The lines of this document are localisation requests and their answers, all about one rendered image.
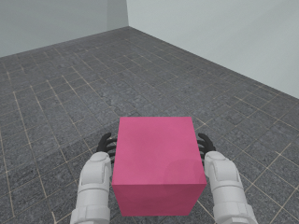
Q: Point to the robot left forearm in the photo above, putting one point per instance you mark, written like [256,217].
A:
[93,190]

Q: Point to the robot right forearm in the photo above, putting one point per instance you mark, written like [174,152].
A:
[230,203]

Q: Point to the left robot hand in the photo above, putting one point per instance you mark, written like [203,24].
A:
[102,145]

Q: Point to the right robot hand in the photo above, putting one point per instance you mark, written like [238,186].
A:
[207,146]

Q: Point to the carton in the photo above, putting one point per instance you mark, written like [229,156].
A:
[158,170]

